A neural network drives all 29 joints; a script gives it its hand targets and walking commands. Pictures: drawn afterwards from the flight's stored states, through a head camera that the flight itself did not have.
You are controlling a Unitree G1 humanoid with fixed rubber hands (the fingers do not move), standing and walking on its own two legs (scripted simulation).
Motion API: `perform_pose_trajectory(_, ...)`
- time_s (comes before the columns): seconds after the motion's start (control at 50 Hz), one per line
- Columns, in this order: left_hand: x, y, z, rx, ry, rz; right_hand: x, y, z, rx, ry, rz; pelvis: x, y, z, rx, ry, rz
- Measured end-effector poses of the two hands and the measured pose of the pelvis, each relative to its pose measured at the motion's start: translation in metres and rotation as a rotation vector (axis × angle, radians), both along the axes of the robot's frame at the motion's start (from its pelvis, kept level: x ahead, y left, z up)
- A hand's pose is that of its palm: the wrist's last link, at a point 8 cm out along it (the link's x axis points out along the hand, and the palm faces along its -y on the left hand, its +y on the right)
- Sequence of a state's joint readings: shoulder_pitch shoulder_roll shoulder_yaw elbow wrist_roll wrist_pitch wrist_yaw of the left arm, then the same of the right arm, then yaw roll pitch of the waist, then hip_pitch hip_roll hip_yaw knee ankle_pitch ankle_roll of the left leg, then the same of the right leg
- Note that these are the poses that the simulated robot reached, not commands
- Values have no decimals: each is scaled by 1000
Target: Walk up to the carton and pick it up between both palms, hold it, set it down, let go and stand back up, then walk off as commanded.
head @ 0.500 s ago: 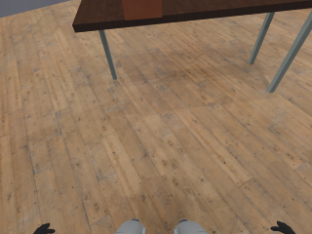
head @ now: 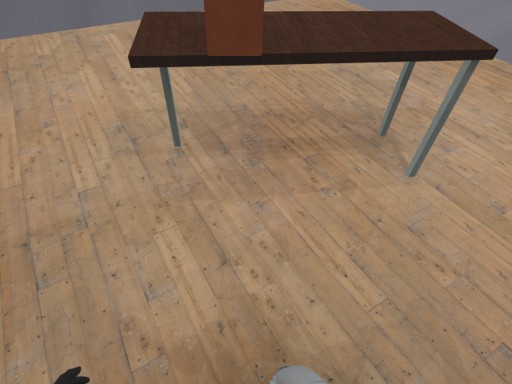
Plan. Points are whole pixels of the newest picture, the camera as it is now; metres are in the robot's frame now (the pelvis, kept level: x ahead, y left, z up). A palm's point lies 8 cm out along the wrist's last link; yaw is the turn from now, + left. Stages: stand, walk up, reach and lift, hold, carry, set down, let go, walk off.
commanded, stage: walk off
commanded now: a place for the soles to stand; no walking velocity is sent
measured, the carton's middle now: (233, 9) +1.31 -0.02 +0.12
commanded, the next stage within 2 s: stand in 2.00 s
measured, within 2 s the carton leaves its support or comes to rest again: neither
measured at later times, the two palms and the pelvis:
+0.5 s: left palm out of the picture +0.07 +0.31 -0.06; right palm out of the picture +0.01 -0.34 -0.10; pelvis -0.03 -0.02 +0.01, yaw -4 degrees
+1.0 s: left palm out of the picture +0.12 +0.36 -0.10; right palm out of the picture -0.01 -0.31 -0.06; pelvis +0.02 +0.03 +0.01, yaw +1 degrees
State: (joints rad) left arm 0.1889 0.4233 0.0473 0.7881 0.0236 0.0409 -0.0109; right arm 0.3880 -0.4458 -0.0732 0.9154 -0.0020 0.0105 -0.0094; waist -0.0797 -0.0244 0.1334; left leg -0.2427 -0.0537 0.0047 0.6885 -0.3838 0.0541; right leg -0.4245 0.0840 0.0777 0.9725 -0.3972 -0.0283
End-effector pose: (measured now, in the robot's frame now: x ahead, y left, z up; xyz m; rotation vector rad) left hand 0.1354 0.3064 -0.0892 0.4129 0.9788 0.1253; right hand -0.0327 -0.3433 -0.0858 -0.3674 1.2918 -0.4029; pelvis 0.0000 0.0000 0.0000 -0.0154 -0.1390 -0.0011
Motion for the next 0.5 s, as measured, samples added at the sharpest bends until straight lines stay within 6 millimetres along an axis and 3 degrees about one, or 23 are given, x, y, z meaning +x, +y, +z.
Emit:
perform_pose_trajectory(0.16, -44, 30, 11, 55, 99, 14, 47, 16, 20, 13, -164, 77, -17, 6, 14, 0, 68, -37)
perform_pose_trajectory(0.26, -50, 31, 21, 86, 97, -2, 40, 13, 12, 40, -180, 83, -24, 1, 12, 11, 70, -45)
perform_pose_trajectory(0.34, -51, 18, 25, 105, 70, -15, 33, 7, -6, 77, -188, 70, -27, -9, 5, 39, 55, -69)
perform_pose_trajectory(0.4, -60, 8, 27, 105, 47, 2, 38, 4, -16, 103, -191, 82, -27, -15, 3, 45, 43, -70)
perform_pose_trajectory(0.5, -68, 1, 31, 93, 51, 23, 44, 1, -15, 112, -189, 104, -29, -15, 7, 58, 52, -55)
